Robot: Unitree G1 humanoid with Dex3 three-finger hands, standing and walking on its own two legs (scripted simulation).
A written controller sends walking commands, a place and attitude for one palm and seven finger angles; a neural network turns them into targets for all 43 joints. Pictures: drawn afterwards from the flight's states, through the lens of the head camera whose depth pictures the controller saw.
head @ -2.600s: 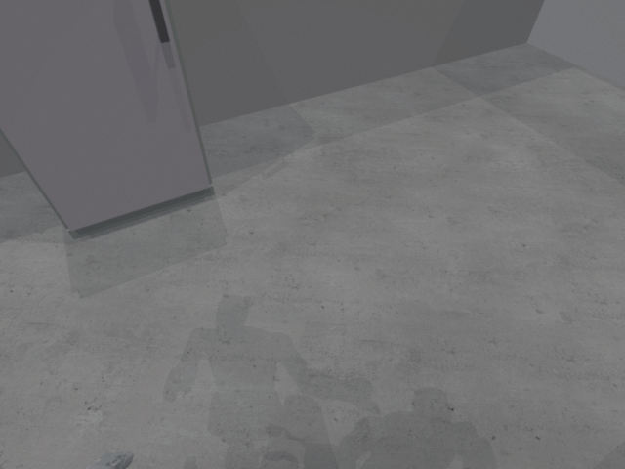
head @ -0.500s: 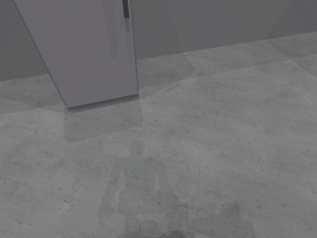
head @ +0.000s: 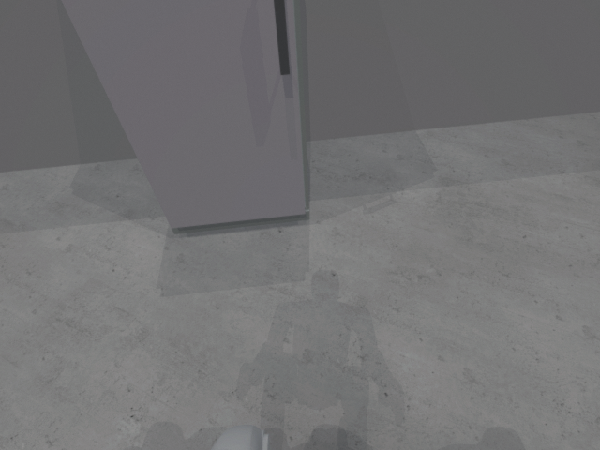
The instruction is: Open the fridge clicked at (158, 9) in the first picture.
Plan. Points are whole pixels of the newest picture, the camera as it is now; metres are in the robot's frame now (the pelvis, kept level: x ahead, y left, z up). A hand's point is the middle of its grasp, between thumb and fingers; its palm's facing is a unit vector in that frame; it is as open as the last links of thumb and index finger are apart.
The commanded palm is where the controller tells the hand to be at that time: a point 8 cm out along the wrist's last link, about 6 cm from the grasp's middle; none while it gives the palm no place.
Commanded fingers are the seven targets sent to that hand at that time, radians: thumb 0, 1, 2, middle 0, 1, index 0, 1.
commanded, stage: walk to a spot facing it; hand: right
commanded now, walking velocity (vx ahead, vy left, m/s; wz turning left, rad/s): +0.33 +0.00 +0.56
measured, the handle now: (278, 2) +1.11 +0.09 +0.16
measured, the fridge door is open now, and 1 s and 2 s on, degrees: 0 0 0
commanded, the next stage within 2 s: turn to face it in 0.44 s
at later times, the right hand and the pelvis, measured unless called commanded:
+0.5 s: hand (357, 326) +0.37 -0.08 -0.18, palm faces -0.26 +0.95 -0.18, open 7.4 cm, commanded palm none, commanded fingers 0.00 -0.90 -0.90 0.20 0.30 0.20 0.30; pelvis +0.21 +0.06 -0.02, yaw +15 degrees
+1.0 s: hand (382, 319) +0.39 -0.13 -0.19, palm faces -0.19 +0.97 -0.15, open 7.4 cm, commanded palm none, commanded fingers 0.00 -0.90 -0.90 0.20 0.30 0.20 0.30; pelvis +0.34 +0.03 +0.00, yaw +15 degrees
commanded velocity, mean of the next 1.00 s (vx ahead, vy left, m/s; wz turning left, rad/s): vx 0.15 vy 0.00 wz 0.14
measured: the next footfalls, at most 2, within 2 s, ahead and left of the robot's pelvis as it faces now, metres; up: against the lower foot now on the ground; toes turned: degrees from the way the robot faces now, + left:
left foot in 0.40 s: +0.28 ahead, +0.16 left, +0.00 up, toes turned +20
right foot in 0.80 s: +0.44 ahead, -0.04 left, +0.00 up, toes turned +4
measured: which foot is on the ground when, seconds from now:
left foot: up 0.00-0.38, down 0.40-0.82, up 0.84-1.00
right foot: down 0.00-0.40, up 0.42-0.78, down 0.80-1.00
